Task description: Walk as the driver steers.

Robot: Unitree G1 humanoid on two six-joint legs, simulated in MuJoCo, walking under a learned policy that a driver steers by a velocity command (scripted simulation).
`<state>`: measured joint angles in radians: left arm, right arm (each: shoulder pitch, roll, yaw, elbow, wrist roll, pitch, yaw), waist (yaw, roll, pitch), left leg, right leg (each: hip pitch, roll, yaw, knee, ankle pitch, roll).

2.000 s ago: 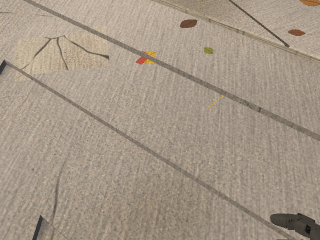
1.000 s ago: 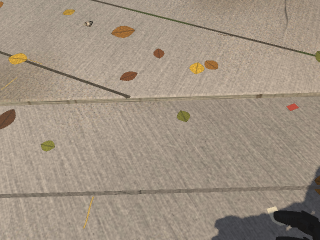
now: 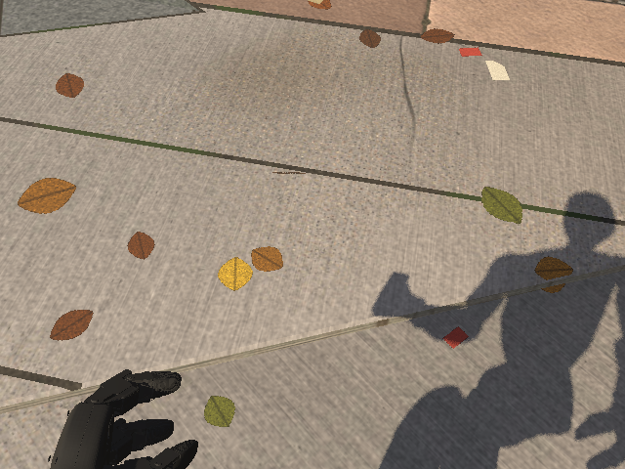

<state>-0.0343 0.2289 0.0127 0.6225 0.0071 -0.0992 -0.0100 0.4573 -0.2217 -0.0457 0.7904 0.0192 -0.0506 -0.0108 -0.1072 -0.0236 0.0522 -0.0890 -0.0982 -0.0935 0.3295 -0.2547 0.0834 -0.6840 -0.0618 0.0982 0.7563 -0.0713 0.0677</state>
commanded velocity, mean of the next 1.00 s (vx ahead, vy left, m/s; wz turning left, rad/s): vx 0.50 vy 0.00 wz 0.57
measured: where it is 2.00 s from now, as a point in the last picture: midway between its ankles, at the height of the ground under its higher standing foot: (26, 330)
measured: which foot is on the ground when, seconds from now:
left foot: down 0.00-0.12, up 0.14-0.50, down 0.52-0.98, up 1.00-1.00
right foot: up 0.00-0.06, down 0.08-0.52, up 0.54-0.90, down 0.92-1.00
